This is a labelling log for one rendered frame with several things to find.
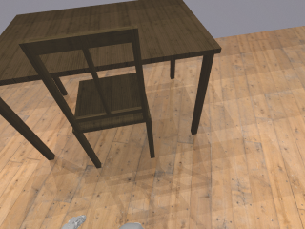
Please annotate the chair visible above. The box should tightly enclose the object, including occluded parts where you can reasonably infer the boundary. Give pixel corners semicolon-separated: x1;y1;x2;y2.
19;25;155;169

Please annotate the robot left hand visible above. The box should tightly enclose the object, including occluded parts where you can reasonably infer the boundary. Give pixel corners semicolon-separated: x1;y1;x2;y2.
61;215;87;229

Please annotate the table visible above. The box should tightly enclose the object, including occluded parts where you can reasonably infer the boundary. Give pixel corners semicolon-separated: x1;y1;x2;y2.
0;0;222;160

